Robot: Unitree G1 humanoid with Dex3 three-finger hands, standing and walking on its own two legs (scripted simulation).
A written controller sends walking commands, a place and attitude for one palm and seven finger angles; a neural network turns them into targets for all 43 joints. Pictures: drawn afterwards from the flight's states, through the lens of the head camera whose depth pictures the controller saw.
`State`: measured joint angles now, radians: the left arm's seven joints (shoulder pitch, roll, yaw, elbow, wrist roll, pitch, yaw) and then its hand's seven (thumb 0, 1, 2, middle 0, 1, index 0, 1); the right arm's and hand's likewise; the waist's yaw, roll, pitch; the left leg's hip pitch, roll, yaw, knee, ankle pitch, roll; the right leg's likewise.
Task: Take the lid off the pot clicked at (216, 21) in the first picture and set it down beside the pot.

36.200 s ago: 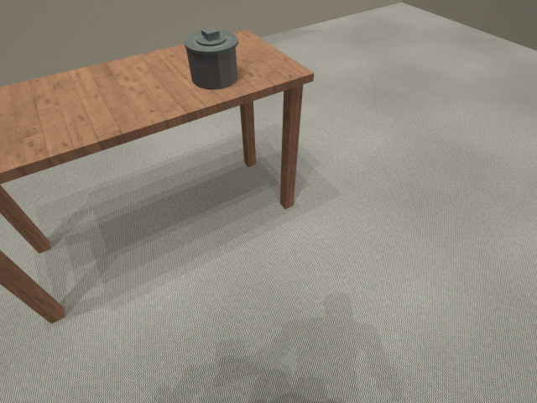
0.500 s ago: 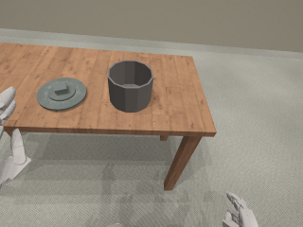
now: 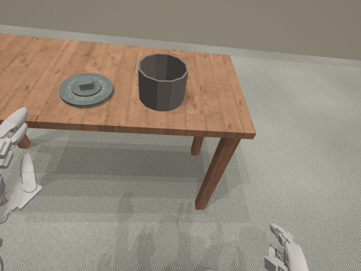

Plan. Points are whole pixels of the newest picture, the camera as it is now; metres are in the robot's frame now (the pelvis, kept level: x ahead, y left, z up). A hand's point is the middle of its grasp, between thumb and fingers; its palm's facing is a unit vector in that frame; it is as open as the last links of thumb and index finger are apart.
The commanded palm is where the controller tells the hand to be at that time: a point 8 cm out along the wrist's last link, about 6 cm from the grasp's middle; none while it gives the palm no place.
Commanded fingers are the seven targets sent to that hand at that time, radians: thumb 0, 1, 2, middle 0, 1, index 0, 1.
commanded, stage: stop stepping back and stand still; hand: left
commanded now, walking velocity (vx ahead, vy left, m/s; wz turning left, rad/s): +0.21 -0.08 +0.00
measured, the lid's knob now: (85, 82) +0.65 +0.32 +0.01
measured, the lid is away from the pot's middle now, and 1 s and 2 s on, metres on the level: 0.25 0.25 0.25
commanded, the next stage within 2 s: let the arm hang, fingers relaxed in 0.70 s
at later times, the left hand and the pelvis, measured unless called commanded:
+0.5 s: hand out of the picture +0.15 +0.27 +0.17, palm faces +0.33 -0.87 -0.36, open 7.4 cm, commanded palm +0.09 +0.31 +0.20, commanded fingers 0.00 0.90 0.90 -0.20 -0.30 -0.20 -0.30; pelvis -0.05 +0.03 +0.01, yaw -2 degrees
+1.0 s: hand out of the picture +0.04 +0.18 -0.16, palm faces +0.05 -0.99 -0.14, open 7.1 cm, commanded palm none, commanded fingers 0.00 0.90 0.90 -0.20 -0.30 -0.20 -0.30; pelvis -0.03 +0.02 +0.01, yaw -1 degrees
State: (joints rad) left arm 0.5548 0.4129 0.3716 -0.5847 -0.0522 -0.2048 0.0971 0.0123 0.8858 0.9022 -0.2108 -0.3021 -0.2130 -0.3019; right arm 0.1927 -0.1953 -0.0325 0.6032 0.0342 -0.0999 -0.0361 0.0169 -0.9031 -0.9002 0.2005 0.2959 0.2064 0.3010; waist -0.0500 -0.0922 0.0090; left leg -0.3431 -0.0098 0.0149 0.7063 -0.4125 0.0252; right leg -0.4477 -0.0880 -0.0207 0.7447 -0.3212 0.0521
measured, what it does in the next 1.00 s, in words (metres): steps on the spot: right foot, then right foot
